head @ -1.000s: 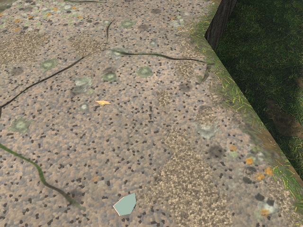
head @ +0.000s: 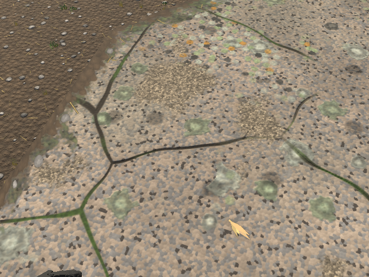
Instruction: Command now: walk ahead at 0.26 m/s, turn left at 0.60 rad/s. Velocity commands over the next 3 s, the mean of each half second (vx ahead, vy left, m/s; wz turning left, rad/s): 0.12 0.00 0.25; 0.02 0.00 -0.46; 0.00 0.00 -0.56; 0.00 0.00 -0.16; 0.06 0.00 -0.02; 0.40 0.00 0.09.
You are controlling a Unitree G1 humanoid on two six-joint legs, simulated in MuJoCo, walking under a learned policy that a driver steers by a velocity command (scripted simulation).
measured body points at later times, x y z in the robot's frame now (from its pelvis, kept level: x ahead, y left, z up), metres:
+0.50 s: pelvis +0.11 +0.03 +0.01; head +0.14 +0.05 +0.45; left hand +0.19 +0.32 -0.13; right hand +0.33 -0.18 -0.07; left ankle +0.14 +0.15 -0.73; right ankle +0.09 -0.12 -0.68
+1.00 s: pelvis +0.11 -0.01 +0.02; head +0.14 -0.05 +0.46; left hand +0.28 +0.25 -0.07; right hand +0.21 -0.33 -0.10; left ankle +0.16 +0.16 -0.66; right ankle +0.10 -0.09 -0.73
